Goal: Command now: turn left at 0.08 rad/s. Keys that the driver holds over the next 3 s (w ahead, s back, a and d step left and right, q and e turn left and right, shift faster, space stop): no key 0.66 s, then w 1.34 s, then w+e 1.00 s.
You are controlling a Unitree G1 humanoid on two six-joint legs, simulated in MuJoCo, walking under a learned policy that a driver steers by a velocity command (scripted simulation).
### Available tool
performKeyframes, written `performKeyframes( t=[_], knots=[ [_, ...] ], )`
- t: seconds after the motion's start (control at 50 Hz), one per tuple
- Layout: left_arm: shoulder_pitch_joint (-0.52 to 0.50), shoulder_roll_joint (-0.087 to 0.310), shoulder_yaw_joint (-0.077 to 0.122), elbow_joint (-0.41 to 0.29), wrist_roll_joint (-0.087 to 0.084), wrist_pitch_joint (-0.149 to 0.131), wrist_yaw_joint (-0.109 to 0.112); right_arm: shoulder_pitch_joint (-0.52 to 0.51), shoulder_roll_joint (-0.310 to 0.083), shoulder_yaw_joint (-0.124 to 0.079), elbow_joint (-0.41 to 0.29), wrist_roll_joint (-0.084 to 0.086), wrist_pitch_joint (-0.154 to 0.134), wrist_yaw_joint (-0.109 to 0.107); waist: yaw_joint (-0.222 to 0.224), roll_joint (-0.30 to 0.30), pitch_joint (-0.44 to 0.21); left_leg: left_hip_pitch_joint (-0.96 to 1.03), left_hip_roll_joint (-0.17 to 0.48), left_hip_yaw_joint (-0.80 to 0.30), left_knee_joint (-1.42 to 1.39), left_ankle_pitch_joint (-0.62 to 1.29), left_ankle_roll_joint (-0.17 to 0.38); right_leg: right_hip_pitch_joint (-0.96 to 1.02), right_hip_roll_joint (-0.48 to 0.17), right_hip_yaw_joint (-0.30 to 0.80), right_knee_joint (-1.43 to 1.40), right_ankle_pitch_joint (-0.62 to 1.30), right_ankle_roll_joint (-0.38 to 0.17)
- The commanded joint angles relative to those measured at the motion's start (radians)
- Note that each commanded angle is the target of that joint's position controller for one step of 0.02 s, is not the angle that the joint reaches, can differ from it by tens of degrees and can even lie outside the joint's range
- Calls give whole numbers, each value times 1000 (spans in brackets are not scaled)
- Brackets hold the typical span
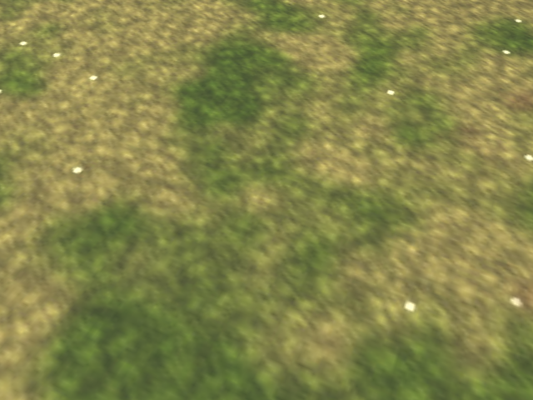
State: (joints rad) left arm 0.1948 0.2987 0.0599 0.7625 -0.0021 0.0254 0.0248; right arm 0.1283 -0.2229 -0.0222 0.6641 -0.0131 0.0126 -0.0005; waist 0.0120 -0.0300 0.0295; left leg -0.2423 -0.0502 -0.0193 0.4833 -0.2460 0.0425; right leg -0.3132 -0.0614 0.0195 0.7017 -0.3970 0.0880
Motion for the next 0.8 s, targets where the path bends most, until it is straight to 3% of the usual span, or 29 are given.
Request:
performKeyframes(
  t=[0.02, 0.04, 0.06, 0.08, 0.1, 0.12, 0.16, 0.36, 0.66, 0.7, 0.74, 0.76, 0.8],
  knots=[
    [16, 54, 5, -48, 6, -19, -2, -32, -129, -32, -35, 11, -10, -1, 16, 145, -83, 46, 220, -201, -106, 254, 141, 118, 12, -15, -271, 207, -22],
    [21, 77, 5, -46, 21, -22, -2, 0, -117, -29, -19, 8, -16, 0, 10, 108, -87, 10, 194, -195, -106, 176, 96, 193, -11, 21, -306, 343, -39],
    [24, 129, 13, -55, 25, -23, 1, 29, -114, -27, -10, -8, -24, 5, -19, 36, -87, -26, 145, -161, -83, 70, 52, 235, -68, 72, -288, 481, -64],
    [8, 167, 27, -32, 11, -25, -2, 53, -121, -33, -7, -8, -26, 7, -56, -70, -68, -4, 85, -93, -97, 4, 17, 157, -55, 51, -244, 351, -100],
    [-5, 115, 17, -42, 8, -30, -9, 5, -141, -34, 0, -12, -23, 4, -14, -42, -47, 26, 71, -78, -67, -10, -6, 105, -37, 47, -265, 252, -108],
    [-9, 87, 8, -36, 16, -35, -10, -17, -136, -36, -2, -7, -20, 1, -12, -36, -39, 32, 71, -73, -54, -4, -7, 82, -34, 46, -279, 215, -99],
    [-13, 74, 1, -31, 19, -47, -9, -18, -123, -35, 5, -3, -8, -8, -10, -33, -28, 26, 74, -76, -45, 48, 2, 79, -22, 38, -279, 229, -82],
    [18, 64, -11, 10, 13, -53, 6, 32, -112, -41, 85, 4, -8, -19, -5, 32, -27, 33, 75, -70, -37, 114, -12, 90, -3, 24, -260, 230, -83],
    [35, 44, -17, 115, 9, -49, 9, 63, -112, -43, 228, 10, -7, -36, -10, 30, -11, 62, 75, -59, -45, 158, -20, 95, 19, 8, -278, 248, -84],
    [61, 50, -13, 139, -1, -44, 13, 91, -119, -48, 256, 20, -3, -39, -12, 28, -16, 46, 43, -32, -35, -144, -2, 79, 48, -14, -268, -21, -105],
    [54, 56, -11, 132, -10, -47, 18, 89, -123, -50, 255, 27, -11, -39, -14, 22, 77, -61, 48, -53, -40, -443, 29, -7, 34, 24, -278, -295, -147],
    [64, 56, -11, 130, -15, -58, 18, 90, -117, -48, 254, 32, -25, -37, -11, 22, 112, -95, 61, -72, -41, -481, 42, -28, 17, 55, -285, -342, -166],
    [94, 64, -7, 138, -22, -87, 13, 92, -107, -47, 257, 40, -61, -28, -4, 10, 122, -125, 78, -90, -11, -430, 55, -11, -22, 119, -290, -330, -200]
  ],
)
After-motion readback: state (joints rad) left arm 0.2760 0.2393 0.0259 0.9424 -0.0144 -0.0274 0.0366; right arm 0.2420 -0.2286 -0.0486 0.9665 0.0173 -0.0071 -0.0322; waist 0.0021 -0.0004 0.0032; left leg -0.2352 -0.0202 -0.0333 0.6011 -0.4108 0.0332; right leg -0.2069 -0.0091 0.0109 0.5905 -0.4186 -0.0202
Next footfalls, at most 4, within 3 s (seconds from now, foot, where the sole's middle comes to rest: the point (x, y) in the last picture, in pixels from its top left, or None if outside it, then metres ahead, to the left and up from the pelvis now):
0.04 right None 0.03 -0.15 -0.77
1.34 right None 0.42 -0.14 -0.77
1.92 left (240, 312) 0.72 0.09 -0.77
2.48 right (328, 232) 1.00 -0.17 -0.77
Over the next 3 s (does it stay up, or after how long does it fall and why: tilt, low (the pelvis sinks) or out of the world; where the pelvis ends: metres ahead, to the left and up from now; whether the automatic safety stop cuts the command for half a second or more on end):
stays up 1.16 -0.11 -0.01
